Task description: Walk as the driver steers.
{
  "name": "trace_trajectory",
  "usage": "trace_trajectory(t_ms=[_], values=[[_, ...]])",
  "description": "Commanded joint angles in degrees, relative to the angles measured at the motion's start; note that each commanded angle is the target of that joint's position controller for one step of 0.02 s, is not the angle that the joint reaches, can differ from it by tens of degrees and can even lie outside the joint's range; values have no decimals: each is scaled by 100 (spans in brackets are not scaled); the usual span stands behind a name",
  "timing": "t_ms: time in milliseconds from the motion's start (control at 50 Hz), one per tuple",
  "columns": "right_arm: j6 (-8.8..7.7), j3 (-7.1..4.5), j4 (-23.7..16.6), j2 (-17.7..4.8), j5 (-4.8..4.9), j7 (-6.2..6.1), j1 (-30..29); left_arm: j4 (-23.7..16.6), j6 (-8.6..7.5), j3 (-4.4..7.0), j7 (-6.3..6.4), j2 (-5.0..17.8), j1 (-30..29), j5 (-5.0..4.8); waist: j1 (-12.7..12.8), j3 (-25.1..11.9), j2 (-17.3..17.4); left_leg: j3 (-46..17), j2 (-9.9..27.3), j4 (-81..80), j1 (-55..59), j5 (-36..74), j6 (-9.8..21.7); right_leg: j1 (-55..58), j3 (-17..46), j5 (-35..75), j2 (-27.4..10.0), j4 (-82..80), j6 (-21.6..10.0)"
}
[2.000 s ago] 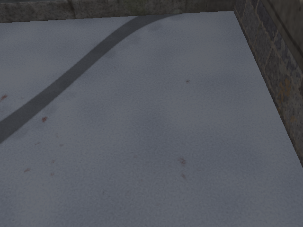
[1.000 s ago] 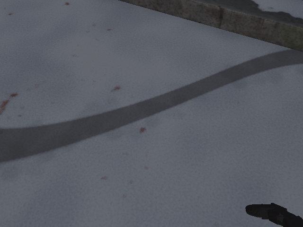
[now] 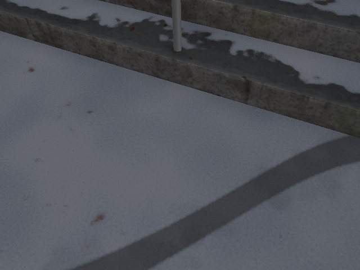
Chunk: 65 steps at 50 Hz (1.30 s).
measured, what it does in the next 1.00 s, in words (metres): walks ahead, turning right: left foot, then right foot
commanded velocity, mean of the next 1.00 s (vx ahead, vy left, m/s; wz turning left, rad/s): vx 0.50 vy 0.00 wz -0.54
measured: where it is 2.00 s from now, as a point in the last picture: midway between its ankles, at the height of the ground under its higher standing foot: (260, 229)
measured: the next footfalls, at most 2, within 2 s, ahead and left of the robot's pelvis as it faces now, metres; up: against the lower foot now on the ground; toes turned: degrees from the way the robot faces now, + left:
left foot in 0.10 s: +0.23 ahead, +0.12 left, +0.00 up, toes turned -2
right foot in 0.64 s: +0.44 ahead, -0.15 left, +0.00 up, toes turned -27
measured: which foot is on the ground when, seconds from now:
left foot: up 0.00-0.08, down 0.10-0.64, up 0.66-1.00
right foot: down 0.00-0.12, up 0.14-0.62, down 0.64-1.00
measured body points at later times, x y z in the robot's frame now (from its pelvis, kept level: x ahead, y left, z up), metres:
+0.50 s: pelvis +0.25 +0.01 +0.00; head +0.28 +0.00 +0.45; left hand +0.48 +0.20 -0.11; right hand +0.16 -0.23 -0.14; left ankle +0.19 +0.12 -0.74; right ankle +0.37 -0.15 -0.69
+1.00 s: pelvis +0.49 -0.13 +0.00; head +0.51 -0.16 +0.45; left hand +0.63 +0.11 -0.12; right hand +0.51 -0.43 -0.11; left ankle +0.71 -0.06 -0.68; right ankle +0.40 -0.13 -0.74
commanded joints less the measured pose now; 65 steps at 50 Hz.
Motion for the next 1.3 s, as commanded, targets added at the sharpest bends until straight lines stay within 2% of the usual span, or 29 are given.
trace_trajectory(t_ms=[20,80,100,120,140,160,180,240,320,440,520,580,620,640,660,680,700,740,800,880,1060,1120,1160,1180,1200,1220,1240,1260,1300], values=[[-149,-95,-545,-497,40,-32,-584,-179,-17,223,82,1027,184,44,-154,269,-652,33,-197,-343,74,-255,75,-72,1148,3128,-1676,151,-698],[-294,-231,-171,-766,22,-133,792,-274,-1,277,72,1133,-209,37,-811,-319,-513,100,-505,-1073,2075,-664,345,-434,1022,3955,-1406,1560,-430],[-373,-341,28,-1082,-100,-217,1741,-377,-22,245,40,984,-258,-16,-1162,-995,-144,-505,115,-1168,3503,-945,579,-1207,781,3097,-1061,2894,-312],[-378,-467,-50,-1612,-252,-288,2318,-629,-24,140,35,457,37,-194,-1150,-1876,791,-2606,1765,-1455,5033,-1825,948,-2775,255,474,-329,4768,-93],[-264,-481,-82,-1582,-132,-258,1989,-647,33,220,62,695,290,-143,-884,-2049,1275,-4169,2228,-2156,4946,-2082,1315,-3648,324,-1480,-71,5662,-127],[-213,-371,-176,-1061,-49,-239,1494,-560,110,296,76,945,49,-32,-680,-1167,495,-3393,1992,-2218,4196,-2526,1207,-3883,489,-1053,-507,5937,-164],[-234,-288,-204,-689,0,-219,1174,-580,127,287,13,838,-292,3,-634,-545,80,-2531,1688,-2402,3435,-2251,1089,-3823,478,-603,-709,5768,-127],[-360,-225,-44,-461,24,-247,1147,-639,308,287,-124,595,-464,133,-353,-117,322,-1073,1156,-2747,2534,-880,799,-3436,368,-159,-991,5395,31],[-507,-275,140,-554,72,-229,1498,-933,437,283,-226,547,-1088,129,-320,-44,211,-259,1115,-2952,2664,-59,867,-3979,280,502,-1104,5208,158],[-485,-303,320,-659,28,-224,1830,-1431,412,166,-358,456,-2337,112,-521,234,188,715,961,-2961,2845,551,797,-3993,-130,1575,-1070,3432,200],[-402,-358,476,-836,21,-277,2208,-1704,405,148,-407,538,-2904,151,-684,345,174,1016,1188,-2730,3508,1080,738,-3830,-500,1185,-954,2663,-39],[-273,-406,543,-1029,3,-322,2271,-1718,405,205,-365,641,-2728,189,-542,125,320,1329,1240,-1779,3946,3192,631,-3221,-819,308,-522,2372,-345],[-148,-444,530,-1186,20,-320,2234,-1404,335,335,-288,831,-1605,201,-55,-547,260,1498,1176,47,3773,3873,548,-1869,-879,75,-52,1934,-635],[-126,-421,415,-1128,13,-302,2185,-1086,287,489,-199,1171,-597,262,379,-1139,-153,1539,1043,1624,2765,2621,351,-377,-219,-59,-329,1581,-885],[-170,-264,-37,-420,88,-183,2347,-1130,289,666,-110,1915,-486,247,97,-1665,-1580,1463,151,3725,181,-1992,-13,1468,2692,-510,-2164,1246,-1656],[-252,-365,-266,-862,39,-145,1676,-1265,366,678,-69,1984,-375,71,293,-1956,-1032,149,-420,4536,-692,-2967,-106,1605,4467,-234,-2588,354,-1899],[-313,-357,-420,-858,79,-117,1170,-1165,398,641,-14,1860,-595,53,215,-1115,-605,-157,-69,4437,-1171,-2343,-21,1146,3396,414,-2413,326,-1733],[-358,-318,-292,-749,54,-140,1339,-1170,323,507,26,1334,-1134,-8,-296,-357,-154,-191,285,3422,-531,-1712,13,-244,2253,1771,-1884,254,-1300],[-59,-313,-260,-673,-145,-107,1595,-1203,158,410,5,1114,-1295,-87,-631,-419,-233,-196,301,2868,144,-1681,-158,-927,1683,2560,-1430,99,-1201],[64,-290,-542,-619,-124,-77,836,-1084,88,449,-15,1308,-811,-71,-455,-115,-354,-103,256,1973,-338,-963,-325,-1079,1650,2177,-1234,-163,-1095],[-51,-183,-1154,-653,-28,1,-811,-929,100,443,54,1365,69,4,119,48,-587,-128,-198,68,-594,-26,-215,-139,2031,2885,-1237,310,-833],[-163,-177,-1051,-725,-18,-51,-314,-917,115,430,133,1374,-120,16,-148,1,-689,-50,-470,-658,567,-115,63,-254,1842,4335,-1140,869,-439],[-286,-273,-669,-943,-47,-164,888,-903,54,434,112,1459,-328,-34,-675,-525,-632,79,-675,-1197,2141,290,304,-394,1653,5301,-834,2096,-134],[-392,-318,-549,-1149,-125,-224,1620,-983,5,396,90,1321,-405,-106,-988,-1030,-455,-429,0,-1188,3424,1152,493,-1075,1585,4141,-560,3204,-8],[-399,-400,-561,-1647,-207,-241,2080,-1080,11,274,117,687,283,-207,-721,-1960,926,-2106,1927,-484,5047,4252,1132,-2281,1006,-522,158,5148,182],[-264,-460,-577,-1613,1,-194,2039,-994,96,336,197,1090,686,-199,-647,-2690,1233,-3603,2430,-897,5195,4581,1837,-2907,811,-1996,504,6242,227],[-218,-361,-684,-1160,105,-175,1540,-828,184,370,202,1256,391,-25,-492,-1927,251,-2992,2081,-1225,4269,3781,1719,-2999,1035,-1405,145,6386,260],[-226,-220,-656,-708,125,-159,1169,-843,204,335,138,1159,-69,42,-476,-1239,10,-2252,1636,-1409,3578,3477,1520,-3009,967,-1098,1,6043,326],[-246,-121,-421,-524,146,-172,1092,-897,312,271,32,934,-391,119,-340,-690,258,-1437,1066,-1785,2734,3381,1262,-2746,886,-886,-266,5318,425]])
Keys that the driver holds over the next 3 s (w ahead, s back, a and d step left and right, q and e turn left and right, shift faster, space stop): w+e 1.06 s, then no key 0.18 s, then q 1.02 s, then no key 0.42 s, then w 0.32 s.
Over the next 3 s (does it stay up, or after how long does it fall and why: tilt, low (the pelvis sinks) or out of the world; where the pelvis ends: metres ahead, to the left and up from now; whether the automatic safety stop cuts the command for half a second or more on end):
stays up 0.71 -0.20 0.00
